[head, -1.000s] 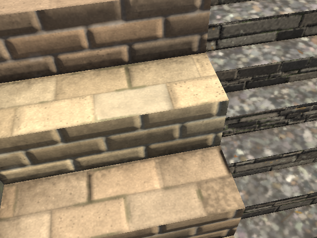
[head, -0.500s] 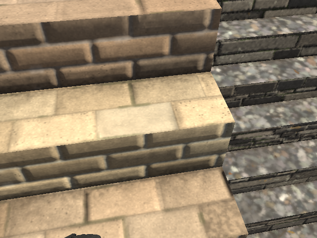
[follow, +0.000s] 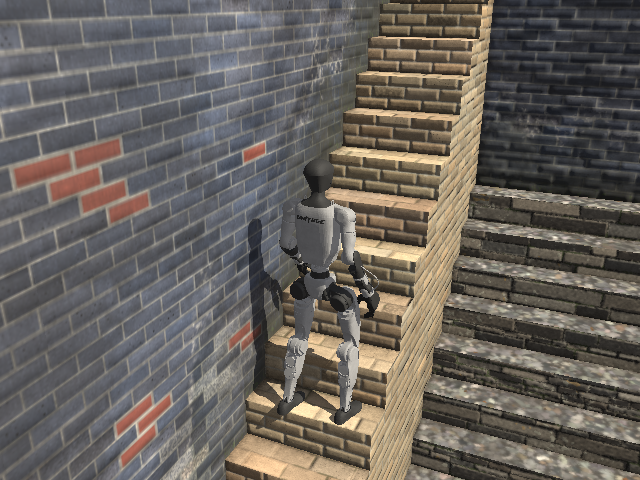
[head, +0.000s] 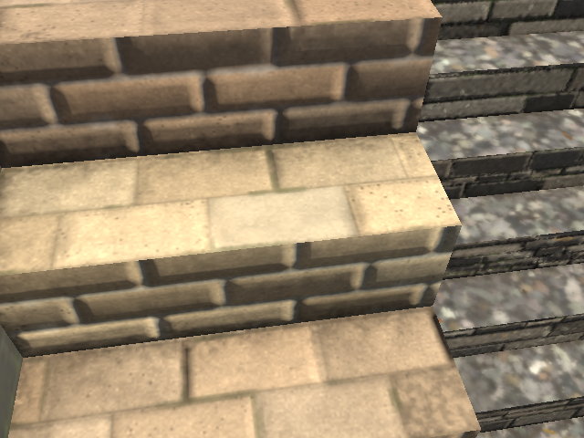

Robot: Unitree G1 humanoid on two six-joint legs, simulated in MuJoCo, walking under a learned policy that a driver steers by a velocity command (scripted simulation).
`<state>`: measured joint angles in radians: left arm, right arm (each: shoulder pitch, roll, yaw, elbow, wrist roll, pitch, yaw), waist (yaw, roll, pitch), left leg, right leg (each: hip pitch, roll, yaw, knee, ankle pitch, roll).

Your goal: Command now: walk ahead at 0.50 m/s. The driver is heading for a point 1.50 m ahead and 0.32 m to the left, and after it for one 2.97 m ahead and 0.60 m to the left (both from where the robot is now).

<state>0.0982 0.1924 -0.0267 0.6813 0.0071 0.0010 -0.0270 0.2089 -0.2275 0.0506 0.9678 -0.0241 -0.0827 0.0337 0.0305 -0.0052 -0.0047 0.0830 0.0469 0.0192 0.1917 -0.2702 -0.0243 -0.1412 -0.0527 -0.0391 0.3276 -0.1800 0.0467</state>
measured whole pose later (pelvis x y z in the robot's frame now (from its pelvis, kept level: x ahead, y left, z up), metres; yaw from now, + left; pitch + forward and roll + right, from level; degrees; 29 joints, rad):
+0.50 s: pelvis +0.00 +0.00 +0.00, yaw +1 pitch +0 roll -1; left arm 0.11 0.19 -0.01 0.74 -0.01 0.00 -0.01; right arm 0.26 -0.23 0.04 0.99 -0.02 -0.10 0.03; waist 0.02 0.01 -0.01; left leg 0.08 0.05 0.00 0.20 -0.27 -0.02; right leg -0.12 -0.05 -0.06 0.30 -0.17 0.05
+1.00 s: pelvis +0.00 +0.01 +0.00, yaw +2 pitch +0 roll -1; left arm 0.10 0.19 -0.01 0.76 -0.01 0.00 -0.02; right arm 0.27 -0.23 0.05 1.00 -0.02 -0.09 0.04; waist 0.01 0.00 -0.01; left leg 0.08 0.04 -0.01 0.18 -0.26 -0.01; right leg -0.10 -0.07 -0.06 0.26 -0.15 0.06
